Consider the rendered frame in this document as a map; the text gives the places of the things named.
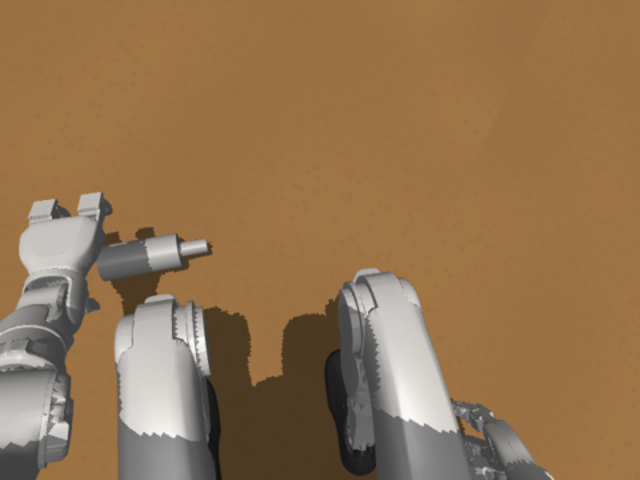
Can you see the right robot arm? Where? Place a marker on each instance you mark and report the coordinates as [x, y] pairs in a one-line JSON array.
[[528, 472]]

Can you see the right robot hand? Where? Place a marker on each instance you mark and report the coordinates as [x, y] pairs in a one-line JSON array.
[[502, 451]]

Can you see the bottle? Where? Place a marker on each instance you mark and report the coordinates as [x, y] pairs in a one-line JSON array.
[[143, 256]]

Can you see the left robot arm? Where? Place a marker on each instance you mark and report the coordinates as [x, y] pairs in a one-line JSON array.
[[36, 410]]

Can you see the right robot foot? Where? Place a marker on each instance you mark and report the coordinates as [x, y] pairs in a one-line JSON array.
[[357, 462]]

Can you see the left robot hand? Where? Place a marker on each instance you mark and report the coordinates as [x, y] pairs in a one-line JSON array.
[[55, 240]]

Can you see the left robot foot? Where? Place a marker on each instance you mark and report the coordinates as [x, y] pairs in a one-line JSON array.
[[215, 431]]

